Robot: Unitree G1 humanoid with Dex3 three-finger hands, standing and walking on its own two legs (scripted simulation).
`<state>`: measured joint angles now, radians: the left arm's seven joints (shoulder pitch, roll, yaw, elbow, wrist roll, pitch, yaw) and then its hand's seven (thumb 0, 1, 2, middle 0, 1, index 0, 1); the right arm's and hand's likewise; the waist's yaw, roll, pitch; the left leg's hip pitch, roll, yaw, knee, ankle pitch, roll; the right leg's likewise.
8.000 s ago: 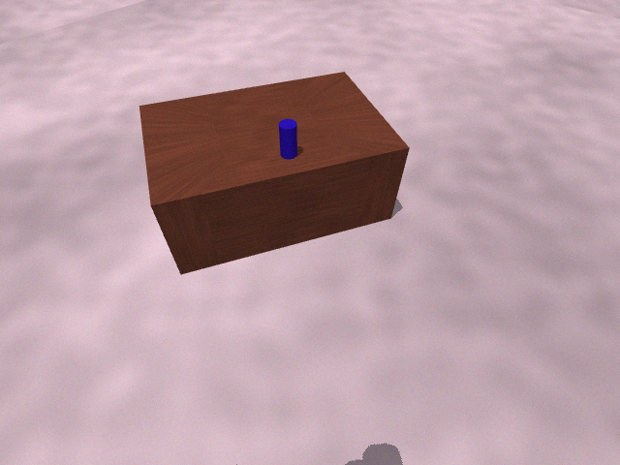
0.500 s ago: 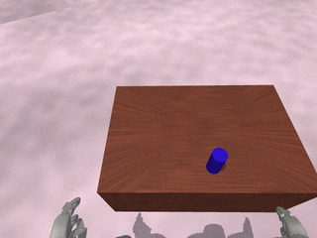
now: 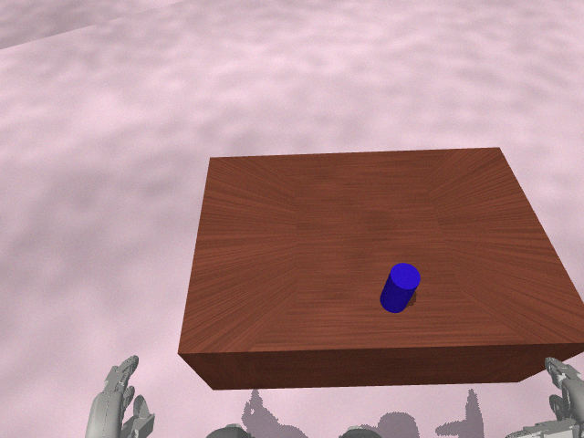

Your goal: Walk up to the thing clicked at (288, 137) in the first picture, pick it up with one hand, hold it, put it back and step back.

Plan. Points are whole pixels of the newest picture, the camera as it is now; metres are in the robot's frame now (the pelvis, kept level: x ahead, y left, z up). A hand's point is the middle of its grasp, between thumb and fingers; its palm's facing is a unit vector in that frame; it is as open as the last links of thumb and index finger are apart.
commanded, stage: go down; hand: right
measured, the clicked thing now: (398, 289) +0.44 -0.22 -0.27
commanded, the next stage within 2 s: approach in 1.58 s
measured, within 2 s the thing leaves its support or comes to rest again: neither
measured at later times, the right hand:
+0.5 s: hand (573, 324) +0.27 -0.36 -0.01, palm faces +0.20 +0.96 -0.19, open 17.3 cm
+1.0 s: hand out of the picture +0.31 -0.39 +0.01, palm faces +0.22 +0.96 -0.14, open 17.3 cm
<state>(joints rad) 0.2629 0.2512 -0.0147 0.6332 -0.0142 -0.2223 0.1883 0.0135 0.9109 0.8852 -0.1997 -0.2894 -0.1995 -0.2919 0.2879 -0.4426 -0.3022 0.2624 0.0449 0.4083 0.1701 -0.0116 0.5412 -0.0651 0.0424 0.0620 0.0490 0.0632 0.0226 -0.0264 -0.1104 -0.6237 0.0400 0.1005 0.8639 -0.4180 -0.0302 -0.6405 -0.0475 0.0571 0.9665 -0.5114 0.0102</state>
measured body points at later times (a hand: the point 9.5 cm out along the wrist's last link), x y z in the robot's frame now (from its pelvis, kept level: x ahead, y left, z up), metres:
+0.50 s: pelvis -0.02 +0.00 +0.00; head +0.05 -0.02 +0.45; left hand +0.07 +0.29 -0.09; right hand +0.25 -0.41 +0.01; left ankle +0.00 +0.14 -0.69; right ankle -0.02 -0.12 -0.69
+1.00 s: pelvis -0.02 +0.00 +0.00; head +0.08 -0.03 +0.44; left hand +0.05 +0.29 -0.09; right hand +0.29 -0.44 +0.02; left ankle +0.00 +0.14 -0.69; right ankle -0.02 -0.12 -0.69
